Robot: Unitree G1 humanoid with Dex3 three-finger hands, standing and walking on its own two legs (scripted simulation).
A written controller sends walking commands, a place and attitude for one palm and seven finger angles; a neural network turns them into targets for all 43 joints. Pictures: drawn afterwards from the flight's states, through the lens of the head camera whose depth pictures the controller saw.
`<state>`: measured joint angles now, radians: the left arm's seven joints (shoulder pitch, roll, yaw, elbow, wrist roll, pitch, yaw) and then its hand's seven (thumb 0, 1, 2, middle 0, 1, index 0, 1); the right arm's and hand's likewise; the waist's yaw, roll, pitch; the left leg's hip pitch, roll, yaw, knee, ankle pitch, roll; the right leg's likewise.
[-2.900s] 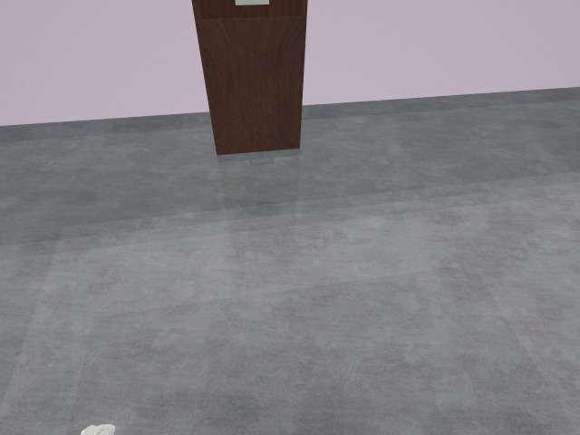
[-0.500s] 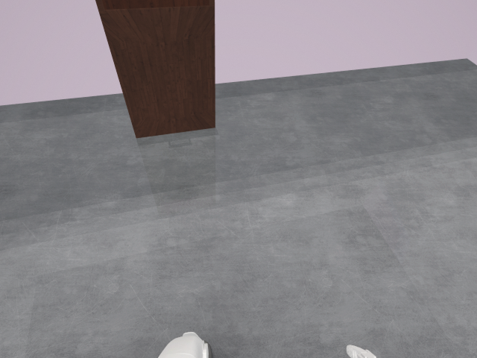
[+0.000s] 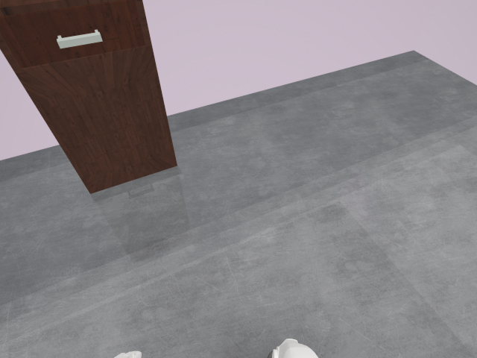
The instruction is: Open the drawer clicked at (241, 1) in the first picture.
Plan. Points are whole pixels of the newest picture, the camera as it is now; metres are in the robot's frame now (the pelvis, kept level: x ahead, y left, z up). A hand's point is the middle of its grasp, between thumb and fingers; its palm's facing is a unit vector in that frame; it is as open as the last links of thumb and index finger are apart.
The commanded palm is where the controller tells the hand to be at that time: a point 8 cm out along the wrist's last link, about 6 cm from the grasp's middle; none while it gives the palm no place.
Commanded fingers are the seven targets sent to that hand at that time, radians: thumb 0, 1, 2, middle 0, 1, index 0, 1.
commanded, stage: walk to a spot facing it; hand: left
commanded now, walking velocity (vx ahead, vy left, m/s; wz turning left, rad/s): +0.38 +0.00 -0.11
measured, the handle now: (79, 37) +1.08 +0.54 +0.02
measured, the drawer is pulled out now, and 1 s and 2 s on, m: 0.00 0.00 0.00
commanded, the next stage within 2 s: turn to face it in 0.62 s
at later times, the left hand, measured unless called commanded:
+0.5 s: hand (149, 342) +0.19 +0.18 -0.19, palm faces +0.09 -0.98 -0.16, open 7.3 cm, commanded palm none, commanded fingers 0.00 0.90 0.90 -0.20 -0.30 -0.20 -0.30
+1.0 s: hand (174, 200) +0.53 +0.17 -0.17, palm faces +0.01 -0.97 -0.23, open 7.3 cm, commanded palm none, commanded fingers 0.00 0.90 0.90 -0.20 -0.30 -0.20 -0.30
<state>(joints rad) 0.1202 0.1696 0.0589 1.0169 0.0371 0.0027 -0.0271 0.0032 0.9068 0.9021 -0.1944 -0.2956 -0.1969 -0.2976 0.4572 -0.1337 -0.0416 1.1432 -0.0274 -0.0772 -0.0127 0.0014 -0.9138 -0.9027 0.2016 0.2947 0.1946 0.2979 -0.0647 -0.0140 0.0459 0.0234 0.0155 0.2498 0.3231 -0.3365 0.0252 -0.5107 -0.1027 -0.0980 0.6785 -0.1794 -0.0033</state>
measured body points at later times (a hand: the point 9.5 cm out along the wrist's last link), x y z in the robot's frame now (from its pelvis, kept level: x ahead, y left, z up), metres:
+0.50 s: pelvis +0.24 +0.00 -0.01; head +0.25 +0.03 +0.44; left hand +0.19 +0.23 -0.18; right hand +0.34 -0.25 -0.14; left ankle +0.33 +0.12 -0.74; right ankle +0.14 -0.12 -0.74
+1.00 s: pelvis +0.42 -0.01 -0.02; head +0.45 -0.03 +0.43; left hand +0.53 +0.22 -0.15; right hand +0.34 -0.21 -0.18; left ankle +0.33 +0.11 -0.71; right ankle +0.49 -0.12 -0.74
